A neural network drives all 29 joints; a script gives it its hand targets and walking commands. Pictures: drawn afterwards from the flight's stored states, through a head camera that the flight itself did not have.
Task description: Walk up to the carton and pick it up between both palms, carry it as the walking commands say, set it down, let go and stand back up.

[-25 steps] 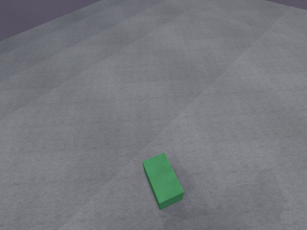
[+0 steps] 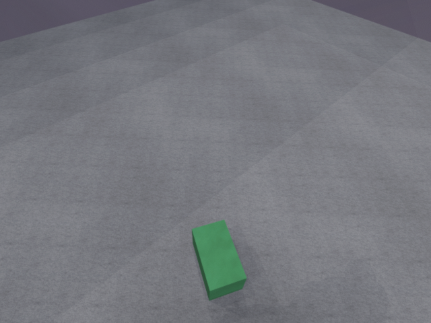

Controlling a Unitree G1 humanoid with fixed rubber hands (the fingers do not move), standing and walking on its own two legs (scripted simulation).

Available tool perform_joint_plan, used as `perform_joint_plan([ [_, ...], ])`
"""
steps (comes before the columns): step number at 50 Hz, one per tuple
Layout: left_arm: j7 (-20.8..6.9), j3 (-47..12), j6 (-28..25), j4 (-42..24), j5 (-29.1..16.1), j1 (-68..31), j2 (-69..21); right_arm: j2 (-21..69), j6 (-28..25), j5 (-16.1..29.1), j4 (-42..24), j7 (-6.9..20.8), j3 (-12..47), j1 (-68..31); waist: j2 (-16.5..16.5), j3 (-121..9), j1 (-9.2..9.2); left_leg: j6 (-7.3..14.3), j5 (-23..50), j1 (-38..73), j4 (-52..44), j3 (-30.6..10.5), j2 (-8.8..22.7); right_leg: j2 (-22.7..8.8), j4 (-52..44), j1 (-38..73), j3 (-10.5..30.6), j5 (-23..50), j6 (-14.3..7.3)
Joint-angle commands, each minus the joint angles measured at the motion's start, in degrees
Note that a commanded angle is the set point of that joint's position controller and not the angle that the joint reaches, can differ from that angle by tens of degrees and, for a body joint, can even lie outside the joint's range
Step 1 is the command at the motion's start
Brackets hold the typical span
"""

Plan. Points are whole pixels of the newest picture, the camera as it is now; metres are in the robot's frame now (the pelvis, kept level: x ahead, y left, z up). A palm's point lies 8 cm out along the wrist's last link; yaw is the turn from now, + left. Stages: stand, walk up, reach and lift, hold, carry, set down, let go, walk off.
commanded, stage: walk up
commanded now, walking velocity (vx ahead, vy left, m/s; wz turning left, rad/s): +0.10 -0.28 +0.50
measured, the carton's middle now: (216, 258) +0.48 -0.02 -0.69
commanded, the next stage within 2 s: none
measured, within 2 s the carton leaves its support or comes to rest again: neither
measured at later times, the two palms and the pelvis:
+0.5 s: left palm out of the picture +0.00 +0.10 -0.13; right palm (376, 290) +0.22 -0.35 -0.14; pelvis +0.05 -0.13 +0.00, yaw +14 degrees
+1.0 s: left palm out of the picture +0.05 +0.12 -0.14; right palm out of the picture +0.16 -0.35 -0.15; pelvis +0.05 -0.13 -0.01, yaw +17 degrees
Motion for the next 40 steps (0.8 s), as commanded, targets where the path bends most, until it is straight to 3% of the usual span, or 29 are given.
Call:
perform_joint_plan([
  [1, -0.83, 1.81, -0.47, -7.54, 0.0, -2.56, 4.02, -15.93, -0.45, -1.34, -1.45, -0.74, -6.38, 0.08, 13.89, 3.53, -4.05, 9.09, -9.1, -5.6, -12.7, -20.85, 14.11, -1.51, -9.73, -3.21, 0.42, -2.98, 4.52],
  [2, -0.83, 2.01, -0.44, -6.86, -0.51, -1.43, 4.23, -15.86, -0.46, -1.32, -1.27, -0.56, -6.58, 0.11, 15.08, 2.45, -3.48, 7.83, -9.21, -9.49, -12.59, -19.82, 12.94, -1.21, -13.9, 2.1, 0.57, -1.0, 3.8],
  [3, -0.74, 2.04, -0.81, -4.6, -0.89, 2.47, 4.75, -16.85, -0.37, -1.1, -2.14, -0.3, -6.94, -3.63, 15.71, 0.12, -0.66, 6.33, -9.2, -13.7, -9.45, -17.95, 11.96, -0.98, -19.62, 9.75, 1.33, 3.03, 2.62],
  [4, -0.66, 2.72, -1.05, -2.94, -0.71, 7.39, 5.92, -15.0, -0.45, -1.1, -3.07, -0.14, -6.57, -6.46, 9.88, -1.91, 2.47, 4.67, -13.5, -19.44, -5.29, -15.14, 8.26, -0.54, -21.55, 19.06, -0.35, 4.3, 2.35],
  [5, -0.01, 3.47, -1.23, -1.96, 0.08, 11.61, 8.84, -11.13, -0.55, -1.28, -3.5, 0.03, -5.38, -6.36, -1.62, -3.86, 4.98, 2.86, -19.72, -26.34, 6.61, -7.77, 1.76, -6.47, -29.38, 26.15, 3.62, -1.59, 1.86],
  [6, 0.29, 3.6, -1.58, -2.48, 0.53, 11.75, 13.19, -5.63, -0.55, -0.82, -4.42, -0.13, -3.81, -5.89, -15.99, -4.57, 4.59, 0.77, -20.12, -25.86, 23.92, 3.82, -5.72, -17.88, -39.37, 20.7, 13.75, -13.24, 0.07],
  [7, 1.01, 3.09, -1.0, -4.78, -0.25, 7.05, 12.91, -7.04, -0.13, -1.32, -3.36, -0.03, -4.3, -7.68, -14.75, -2.01, 3.83, -0.29, -17.66, -23.16, 33.14, 3.62, -1.78, -19.97, -41.74, 10.34, 12.61, -16.24, -1.98],
  [8, 1.23, 2.57, -0.99, -6.64, -0.54, 3.66, 10.71, -7.62, 0.24, -1.1, -3.23, 0.42, -4.45, -8.7, -14.73, 0.37, 3.05, -1.18, -16.16, -18.79, 36.54, 2.35, -1.39, -17.91, -41.72, 4.99, 11.0, -14.02, -3.53],
  [10, 2.09, 1.93, -1.05, -6.63, -0.78, -0.77, 7.05, -8.07, 1.1, -0.84, -2.22, 1.23, -4.79, -7.28, -9.55, 5.07, -0.75, -1.39, -11.21, -17.79, 43.87, 1.72, -1.72, -14.49, -40.57, -0.17, 5.25, -6.09, -4.66],
  [12, 2.56, 1.74, -1.52, -7.32, -1.23, -2.33, 5.84, -8.08, 1.35, -0.64, -0.32, 1.19, -4.74, -5.04, -5.98, 2.77, -1.83, -2.01, -9.42, -19.3, 45.69, 2.39, -1.88, -12.55, -36.2, 6.62, -0.81, 6.88, -5.63],
  [14, 2.75, 1.25, -2.78, -5.59, -1.2, 1.81, 4.49, -6.17, 0.8, -0.76, -0.14, 1.14, -3.81, -5.66, -3.73, -0.96, -1.38, -1.64, -9.41, -19.18, 45.32, 3.84, -1.66, -12.24, -31.11, 13.09, -3.89, 28.36, -6.07],
  [17, 3.48, 1.97, -3.0, -2.67, -1.48, 8.19, 4.33, -4.27, 0.56, -0.42, -2.46, 1.05, -2.7, -11.66, -7.51, -3.84, 1.04, -2.41, -14.56, -20.71, 35.59, 4.46, -1.35, -12.56, -27.44, 23.62, -1.54, 44.39, -7.56],
  [18, 3.89, 2.01, -2.86, -2.11, -1.67, 10.2, 4.46, -4.04, 0.38, -0.6, -1.88, 1.05, -2.12, -12.27, -6.94, -5.09, 1.67, -2.08, -15.54, -20.79, 33.61, 4.35, -2.07, -12.88, -26.52, 26.89, -0.36, 49.56, -7.95],
  [20, 4.4, 1.64, -3.36, 0.08, -1.86, 15.3, 4.7, -3.02, 0.18, -0.33, -2.1, 1.06, -1.84, -13.49, -4.12, -6.27, 3.06, -1.06, -16.88, -22.14, 31.23, 3.9, -2.32, -16.12, -23.81, 31.57, 4.31, 66.93, -5.54],
  [21, 4.38, 1.75, -3.75, 0.26, -1.57, 15.76, 5.03, -2.85, 0.78, -0.16, -1.71, 0.99, -1.6, -13.52, -3.49, -6.43, 2.8, -0.77, -17.35, -20.98, 30.68, 2.81, -1.82, -17.92, -23.87, 30.85, 6.29, 69.91, -5.99],
  [24, 4.13, 1.76, -2.92, -0.95, -2.03, 9.43, 2.24, -1.39, 0.29, -0.14, -0.77, 1.43, -0.5, -13.18, -8.06, -5.77, -0.18, -0.61, -12.99, -14.95, 25.94, 3.87, -0.94, -14.17, -27.24, 25.62, -1.12, 56.54, -5.98],
  [25, 4.21, 1.89, -2.8, -1.59, -2.22, 9.58, 2.73, -1.91, -0.19, 0.06, -0.36, 1.4, -0.13, -14.82, -8.69, -4.59, 0.53, -0.44, -13.04, -14.59, 23.75, 5.72, -1.8, -13.33, -26.41, 24.73, -2.42, 57.56, -6.44],
  [27, 3.75, 1.84, -3.2, -1.8, -1.75, 12.19, 2.93, -2.11, 0.1, 0.06, 0.17, 1.54, -0.29, -14.32, -5.01, -6.03, 1.11, -0.13, -10.96, -11.94, 20.98, 5.73, -2.19, -15.8, -26.8, 22.25, -0.54, 52.3, -8.14],
  [28, 3.78, 2.76, -3.17, -2.81, -1.71, 10.97, 4.94, -2.89, 0.16, 0.02, -0.01, 2.08, -0.22, -15.45, -8.36, -5.59, 1.34, 0.0, -10.91, -13.43, 20.38, 6.42, -1.89, -17.36, -26.6, 23.53, -0.92, 48.28, -8.78],
  [30, 3.93, 2.84, -2.77, -2.59, -1.37, 10.34, 5.04, -2.83, -0.33, -0.11, 0.25, 2.05, -0.44, -14.8, -6.41, -6.46, 1.25, 0.2, -8.66, -12.11, 17.7, 6.38, -1.11, -17.68, -23.37, 24.32, -2.85, 50.62, -9.59],
  [31, 3.55, 3.0, -2.64, -2.63, -1.11, 10.69, 5.23, -2.05, -0.87, 0.02, -0.14, 2.35, 0.34, -14.14, -10.49, -7.44, 1.2, 0.73, -7.4, -8.99, 14.43, 7.35, -1.15, -16.28, -24.66, 21.88, -4.22, 42.39, -8.87],
  [33, 3.73, 2.62, -2.15, -2.12, -1.58, 9.6, 4.6, -2.8, -1.72, 0.13, 1.03, 1.92, -0.22, -8.91, -5.22, -8.51, -1.82, 1.28, 4.43, 1.24, 2.85, 7.55, -1.28, -11.62, -17.6, 17.95, -9.58, 45.61, -4.96],
  [34, 3.64, 2.53, -2.27, -2.41, -1.55, 9.99, 3.67, -5.69, -1.99, -0.23, 2.22, 1.57, -1.19, -5.99, -3.01, -9.93, -3.13, 4.17, 11.87, 7.69, 1.95, 2.92, 2.61, -9.75, -13.16, 12.06, -11.45, 37.41, -2.51],
  [35, 3.2, 2.24, -2.34, -3.66, -1.23, 10.82, 1.41, -9.6, -1.77, -1.21, 2.39, 1.66, -2.45, -3.48, 8.49, -10.8, -3.25, 8.97, 12.18, 12.91, 0.74, -9.06, 11.17, -5.05, -6.0, 2.34, -12.23, 15.16, -0.93],
  [36, 3.38, 2.69, -1.1, -4.27, -1.29, 7.42, 0.78, -13.4, -1.78, -1.73, 3.02, 0.81, -3.08, 1.16, 13.98, -5.56, -5.19, 13.91, 27.06, 13.93, -3.87, -23.46, 22.7, 0.37, 4.76, -8.46, -8.82, -17.75, 0.0],
  [37, 3.24, 2.46, 0.1, -4.8, -1.73, 6.04, -0.12, -11.47, -2.0, -1.27, 2.5, -0.04, -2.68, 0.09, 9.93, -3.43, -4.13, 15.21, 28.23, 9.22, -4.69, -23.02, 23.3, -0.74, 8.76, -8.46, -0.47, -18.33, 0.29],
  [38, 2.94, 1.78, -0.03, -4.83, -1.4, 5.45, -1.25, -8.92, -1.98, -1.05, 1.79, -0.3, -2.2, -4.15, 6.94, -1.76, -2.59, 14.03, 29.32, 6.48, -4.19, -18.61, 19.57, -1.36, 6.66, -7.2, 0.17, -15.67, 0.2],
  [39, 2.66, 1.66, -0.19, -4.36, -1.11, 5.41, -0.43, -8.21, -2.12, -1.27, 0.45, -0.29, -1.97, -8.48, 7.72, -3.21, -0.84, 11.73, 28.72, 5.19, -3.51, -14.84, 16.08, -1.44, 4.37, -5.52, 0.56, -12.69, 0.41],
  [40, 2.36, 1.5, -0.37, -4.15, -1.44, 5.11, 0.17, -7.16, -1.88, -1.43, -0.28, -0.13, -2.12, -10.38, 9.86, -4.88, -0.79, 9.89, 26.14, 4.01, -3.44, -12.72, 12.53, -0.68, 1.13, -3.28, -1.14, -11.29, 0.66],
])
